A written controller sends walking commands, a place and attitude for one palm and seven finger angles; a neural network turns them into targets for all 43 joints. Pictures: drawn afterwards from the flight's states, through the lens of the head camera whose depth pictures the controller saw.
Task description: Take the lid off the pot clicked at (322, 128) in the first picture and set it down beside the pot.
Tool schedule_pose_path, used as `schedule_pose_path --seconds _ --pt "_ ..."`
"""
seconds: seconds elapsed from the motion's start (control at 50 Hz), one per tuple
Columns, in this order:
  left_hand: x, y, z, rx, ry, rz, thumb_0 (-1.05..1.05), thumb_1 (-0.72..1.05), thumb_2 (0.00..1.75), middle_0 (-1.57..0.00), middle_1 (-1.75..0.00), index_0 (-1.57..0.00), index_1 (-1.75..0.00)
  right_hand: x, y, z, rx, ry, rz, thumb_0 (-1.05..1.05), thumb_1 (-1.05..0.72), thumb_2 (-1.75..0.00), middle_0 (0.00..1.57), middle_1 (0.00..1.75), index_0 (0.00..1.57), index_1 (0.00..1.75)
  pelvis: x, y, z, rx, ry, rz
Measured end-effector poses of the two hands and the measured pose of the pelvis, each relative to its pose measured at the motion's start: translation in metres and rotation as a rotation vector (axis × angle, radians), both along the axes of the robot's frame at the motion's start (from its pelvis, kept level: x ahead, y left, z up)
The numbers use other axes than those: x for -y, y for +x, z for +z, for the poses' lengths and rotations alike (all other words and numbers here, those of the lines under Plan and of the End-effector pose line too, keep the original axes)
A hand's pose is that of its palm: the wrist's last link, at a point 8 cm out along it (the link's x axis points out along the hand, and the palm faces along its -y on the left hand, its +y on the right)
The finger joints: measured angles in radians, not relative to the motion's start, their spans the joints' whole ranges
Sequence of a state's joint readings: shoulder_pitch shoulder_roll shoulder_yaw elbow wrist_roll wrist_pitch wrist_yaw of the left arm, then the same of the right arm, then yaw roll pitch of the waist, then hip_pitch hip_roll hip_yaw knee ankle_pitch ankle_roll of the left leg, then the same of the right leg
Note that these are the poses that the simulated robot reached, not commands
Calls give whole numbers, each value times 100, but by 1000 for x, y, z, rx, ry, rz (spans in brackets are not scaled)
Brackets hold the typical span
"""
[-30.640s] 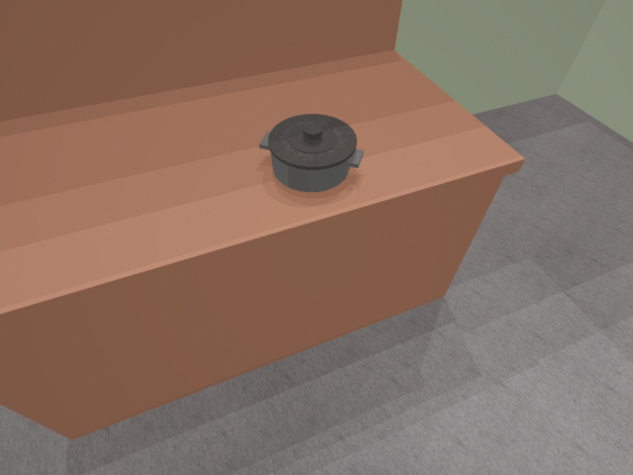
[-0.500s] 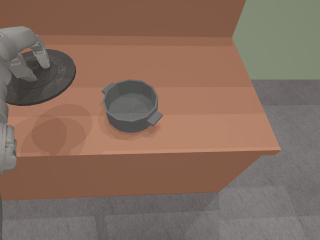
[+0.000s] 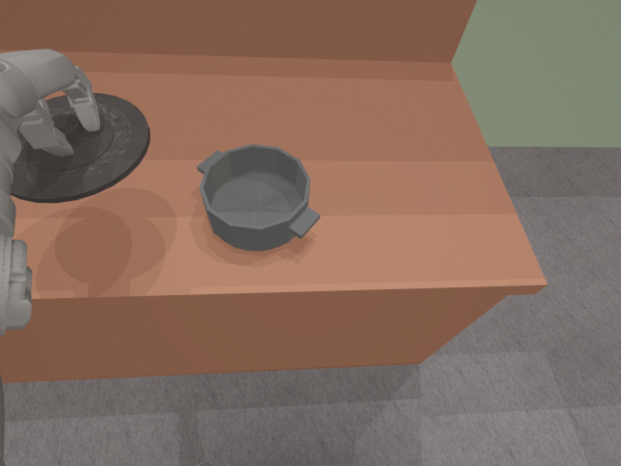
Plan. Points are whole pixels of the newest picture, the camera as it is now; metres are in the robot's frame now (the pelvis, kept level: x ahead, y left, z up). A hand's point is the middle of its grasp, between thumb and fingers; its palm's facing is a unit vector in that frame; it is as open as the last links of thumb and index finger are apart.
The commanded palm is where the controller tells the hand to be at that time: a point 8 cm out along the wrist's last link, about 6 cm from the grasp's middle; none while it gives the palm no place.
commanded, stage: lower the lid onto the table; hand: left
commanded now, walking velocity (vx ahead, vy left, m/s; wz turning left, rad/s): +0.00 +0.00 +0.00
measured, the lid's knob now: (63, 129) +0.52 +0.28 +0.11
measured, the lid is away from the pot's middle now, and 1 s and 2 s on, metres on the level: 0.23 0.23 0.24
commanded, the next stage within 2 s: none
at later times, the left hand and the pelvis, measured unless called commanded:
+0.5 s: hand (62, 142) +0.50 +0.27 +0.12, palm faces -0.43 -0.09 -0.90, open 6.6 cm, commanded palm +0.54 +0.27 +0.17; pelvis +0.00 -0.01 +0.00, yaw -1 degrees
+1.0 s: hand (80, 164) +0.50 +0.27 +0.08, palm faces -0.47 -0.07 -0.88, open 6.6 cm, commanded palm +0.56 +0.27 +0.14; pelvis +0.00 -0.01 -0.01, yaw -1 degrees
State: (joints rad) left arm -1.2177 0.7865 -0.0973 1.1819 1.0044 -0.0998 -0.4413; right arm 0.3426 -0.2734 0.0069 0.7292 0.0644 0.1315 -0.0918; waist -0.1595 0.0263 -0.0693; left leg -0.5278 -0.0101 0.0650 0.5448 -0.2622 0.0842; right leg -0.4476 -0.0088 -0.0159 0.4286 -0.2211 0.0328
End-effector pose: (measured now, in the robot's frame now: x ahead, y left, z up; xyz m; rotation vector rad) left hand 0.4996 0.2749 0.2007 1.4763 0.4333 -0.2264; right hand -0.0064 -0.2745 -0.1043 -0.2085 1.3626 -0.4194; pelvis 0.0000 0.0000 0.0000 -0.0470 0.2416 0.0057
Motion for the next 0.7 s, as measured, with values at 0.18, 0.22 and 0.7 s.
schedule_pose_path --seconds 0.18,0.22,0.7 --pt "-5 5 -11 -17 7 22 3 42 42 -69 -96 -74 -98 -3 -18 0 -49 0 -27 1 -90 -90 20 30 21 30 0 2 -1 -18 -2 -5" --pt "-6 5 -13 -23 15 21 3 42 42 -69 -96 -74 -98 -2 -21 0 -62 -1 -32 1 -90 -90 20 30 21 30 0 3 -1 -22 -3 -4" --pt "1 0 -44 -64 14 4 3 42 42 -69 -96 -74 -98 10 -17 -3 -58 -22 -37 1 -90 -90 20 30 21 30 9 1 -6 -39 -6 -12"
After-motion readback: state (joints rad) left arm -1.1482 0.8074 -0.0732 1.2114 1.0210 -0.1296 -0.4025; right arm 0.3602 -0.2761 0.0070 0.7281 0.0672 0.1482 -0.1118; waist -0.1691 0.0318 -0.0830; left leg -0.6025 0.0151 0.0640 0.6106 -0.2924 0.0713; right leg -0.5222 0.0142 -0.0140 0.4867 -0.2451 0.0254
